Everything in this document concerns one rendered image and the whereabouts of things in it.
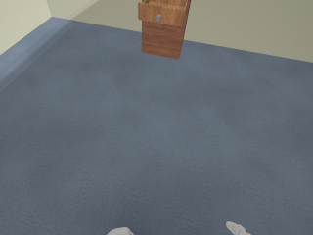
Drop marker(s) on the handle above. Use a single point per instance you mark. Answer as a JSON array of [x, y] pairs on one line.
[[158, 17]]

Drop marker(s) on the drawer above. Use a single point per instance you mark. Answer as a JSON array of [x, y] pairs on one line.
[[172, 11]]

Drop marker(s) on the right robot hand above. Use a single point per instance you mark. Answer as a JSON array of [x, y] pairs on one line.
[[236, 229]]

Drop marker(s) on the cabinet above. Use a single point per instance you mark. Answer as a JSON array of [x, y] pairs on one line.
[[162, 39]]

